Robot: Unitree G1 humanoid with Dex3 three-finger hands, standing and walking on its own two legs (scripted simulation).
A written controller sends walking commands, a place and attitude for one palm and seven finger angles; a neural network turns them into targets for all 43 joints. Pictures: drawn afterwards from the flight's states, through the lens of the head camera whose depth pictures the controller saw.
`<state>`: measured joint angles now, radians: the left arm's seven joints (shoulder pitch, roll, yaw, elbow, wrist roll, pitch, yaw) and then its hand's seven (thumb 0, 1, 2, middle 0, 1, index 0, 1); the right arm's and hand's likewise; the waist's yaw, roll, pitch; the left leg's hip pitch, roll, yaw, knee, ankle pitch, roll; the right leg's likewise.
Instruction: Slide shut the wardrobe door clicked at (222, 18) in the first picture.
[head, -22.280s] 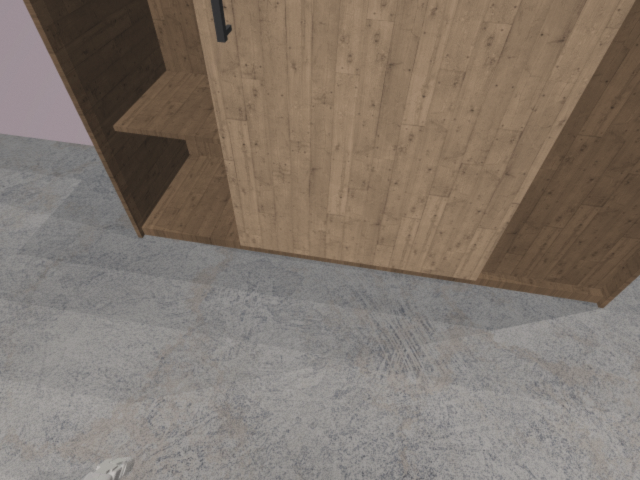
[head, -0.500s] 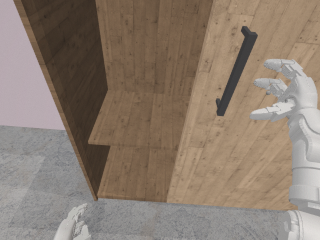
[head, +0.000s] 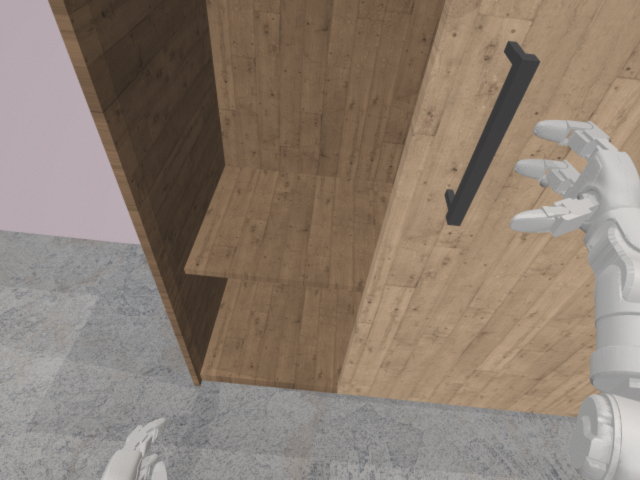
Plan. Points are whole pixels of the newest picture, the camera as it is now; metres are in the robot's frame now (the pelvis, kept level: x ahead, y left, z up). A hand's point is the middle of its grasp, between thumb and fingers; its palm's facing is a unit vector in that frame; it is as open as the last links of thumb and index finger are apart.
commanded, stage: move the hooked fingers beside the handle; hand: right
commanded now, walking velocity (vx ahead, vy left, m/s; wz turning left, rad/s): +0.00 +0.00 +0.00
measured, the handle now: (480, 144) +0.49 -0.16 +0.21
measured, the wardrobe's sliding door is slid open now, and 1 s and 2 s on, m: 0.43 0.43 0.43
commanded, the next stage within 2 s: feel for the door with the fingertips in 0.26 s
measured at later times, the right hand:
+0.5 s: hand (544, 181) +0.42 -0.21 +0.22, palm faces +0.03 +1.00 -0.02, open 14.0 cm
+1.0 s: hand (529, 180) +0.42 -0.20 +0.22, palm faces +0.08 +1.00 -0.03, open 14.0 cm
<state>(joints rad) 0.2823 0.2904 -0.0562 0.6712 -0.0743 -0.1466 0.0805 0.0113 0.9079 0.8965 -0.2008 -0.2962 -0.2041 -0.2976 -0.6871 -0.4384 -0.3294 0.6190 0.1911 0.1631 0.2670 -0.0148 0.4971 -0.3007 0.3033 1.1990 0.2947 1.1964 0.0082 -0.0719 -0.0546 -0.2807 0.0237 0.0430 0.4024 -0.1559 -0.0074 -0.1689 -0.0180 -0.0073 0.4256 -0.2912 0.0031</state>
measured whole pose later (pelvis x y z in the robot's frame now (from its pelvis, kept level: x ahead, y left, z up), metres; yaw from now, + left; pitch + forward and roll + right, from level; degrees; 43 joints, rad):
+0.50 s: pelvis +0.01 -0.01 +0.00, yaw +0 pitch +2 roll +1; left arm 0.27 0.28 -0.06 0.67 -0.07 -0.17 0.07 0.01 0.91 0.90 -0.20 -0.30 -0.20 -0.30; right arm -0.66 -0.40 -0.32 0.56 0.20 0.14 0.26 -0.02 0.50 -0.30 0.30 1.20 0.29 1.20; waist 0.00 -0.06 -0.06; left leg -0.27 0.03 0.04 0.40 -0.16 -0.02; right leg -0.16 -0.01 -0.01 0.43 -0.31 -0.01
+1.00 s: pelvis +0.01 -0.01 +0.00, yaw +0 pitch +1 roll +1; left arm 0.21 0.25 -0.06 0.67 -0.06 -0.13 0.08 0.01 0.91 0.90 -0.20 -0.30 -0.20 -0.30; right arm -0.66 -0.34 -0.28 0.46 0.17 0.22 0.15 -0.02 0.50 -0.30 0.30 1.20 0.30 1.20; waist -0.01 -0.06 -0.04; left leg -0.25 0.03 0.05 0.40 -0.17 -0.02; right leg -0.14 -0.01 0.00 0.43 -0.31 0.00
